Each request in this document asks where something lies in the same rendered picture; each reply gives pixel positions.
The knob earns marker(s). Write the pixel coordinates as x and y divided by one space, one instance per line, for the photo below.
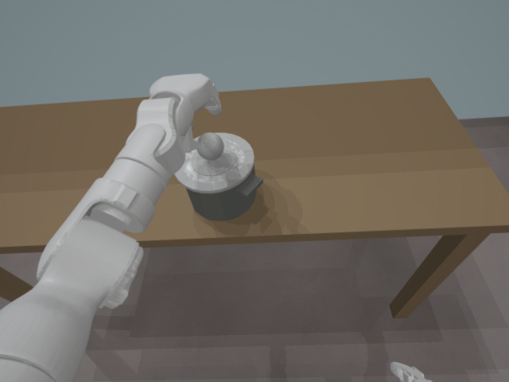
210 146

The lid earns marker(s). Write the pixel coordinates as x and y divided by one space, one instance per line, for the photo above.
215 176

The left robot forearm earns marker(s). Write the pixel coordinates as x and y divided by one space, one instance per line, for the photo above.
124 198

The left robot hand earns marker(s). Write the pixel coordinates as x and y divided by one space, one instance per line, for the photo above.
200 91

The right robot hand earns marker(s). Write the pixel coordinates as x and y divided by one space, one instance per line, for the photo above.
406 373

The left robot upper arm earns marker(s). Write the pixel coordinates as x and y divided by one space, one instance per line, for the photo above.
44 333

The pot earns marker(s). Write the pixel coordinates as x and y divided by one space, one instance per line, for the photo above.
228 204

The table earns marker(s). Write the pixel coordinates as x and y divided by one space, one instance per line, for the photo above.
365 160

